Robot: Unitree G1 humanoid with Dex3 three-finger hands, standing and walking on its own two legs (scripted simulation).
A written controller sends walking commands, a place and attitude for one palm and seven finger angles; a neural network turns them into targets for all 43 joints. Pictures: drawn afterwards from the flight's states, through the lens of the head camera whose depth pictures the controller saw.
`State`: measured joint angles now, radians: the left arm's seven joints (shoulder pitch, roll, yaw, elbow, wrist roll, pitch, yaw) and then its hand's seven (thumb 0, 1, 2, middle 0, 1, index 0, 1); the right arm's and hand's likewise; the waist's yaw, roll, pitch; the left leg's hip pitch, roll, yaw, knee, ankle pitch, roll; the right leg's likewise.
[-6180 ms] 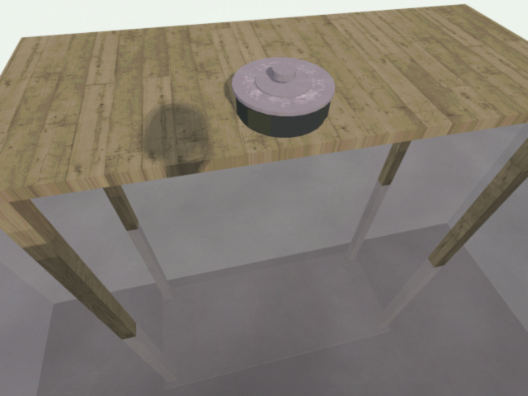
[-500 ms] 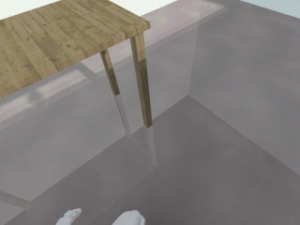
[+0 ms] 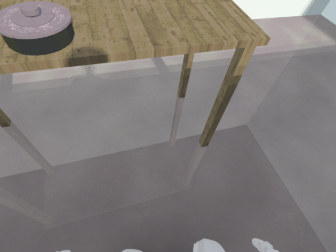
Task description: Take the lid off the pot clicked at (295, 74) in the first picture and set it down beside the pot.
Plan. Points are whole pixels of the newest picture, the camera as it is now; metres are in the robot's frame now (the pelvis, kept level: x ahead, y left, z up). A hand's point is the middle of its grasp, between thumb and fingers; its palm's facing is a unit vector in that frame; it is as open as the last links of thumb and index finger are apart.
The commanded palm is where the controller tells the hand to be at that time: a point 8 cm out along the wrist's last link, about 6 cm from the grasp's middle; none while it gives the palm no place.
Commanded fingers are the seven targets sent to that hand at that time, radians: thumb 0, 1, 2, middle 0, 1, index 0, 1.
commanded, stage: turn to face it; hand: left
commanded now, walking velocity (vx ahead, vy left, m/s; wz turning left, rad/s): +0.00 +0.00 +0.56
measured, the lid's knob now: (30, 9) +0.67 +0.47 +0.16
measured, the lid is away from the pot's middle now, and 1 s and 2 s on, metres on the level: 0.00 0.00 0.00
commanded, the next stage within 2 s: take the last steps up to it in 0.46 s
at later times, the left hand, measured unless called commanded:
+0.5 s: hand out of the picture +0.06 +0.16 -0.14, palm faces +0.25 -0.93 -0.29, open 7.4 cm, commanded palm none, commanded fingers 0.00 0.90 0.90 -0.20 -0.30 -0.20 -0.30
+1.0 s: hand out of the picture +0.02 +0.23 -0.16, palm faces +0.38 -0.90 -0.22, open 7.4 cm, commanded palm none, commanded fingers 0.00 0.90 0.90 -0.20 -0.30 -0.20 -0.30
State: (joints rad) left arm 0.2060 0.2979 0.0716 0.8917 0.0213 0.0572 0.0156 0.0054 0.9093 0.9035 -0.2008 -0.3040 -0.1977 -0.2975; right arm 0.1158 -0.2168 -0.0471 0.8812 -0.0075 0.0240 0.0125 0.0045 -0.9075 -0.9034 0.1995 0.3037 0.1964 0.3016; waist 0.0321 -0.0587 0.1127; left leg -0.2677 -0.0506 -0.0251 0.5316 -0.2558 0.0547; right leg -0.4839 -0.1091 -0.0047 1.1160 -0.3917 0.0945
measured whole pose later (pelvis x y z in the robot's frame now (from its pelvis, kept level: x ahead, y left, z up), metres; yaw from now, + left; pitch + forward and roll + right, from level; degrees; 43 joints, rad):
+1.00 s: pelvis +0.06 +0.03 +0.01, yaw +20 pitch -1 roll +1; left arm 0.28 0.23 0.05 0.99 0.03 0.01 -0.02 0.00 0.91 0.90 -0.20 -0.30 -0.20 -0.30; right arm 0.33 -0.16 -0.03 1.02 -0.01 -0.04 -0.01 0.00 -0.93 -0.90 0.20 0.30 0.20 0.30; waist 0.03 -0.03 0.02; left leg -0.05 -0.07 0.03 0.31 -0.25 0.07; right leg -0.53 -0.12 -0.06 0.97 -0.27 0.04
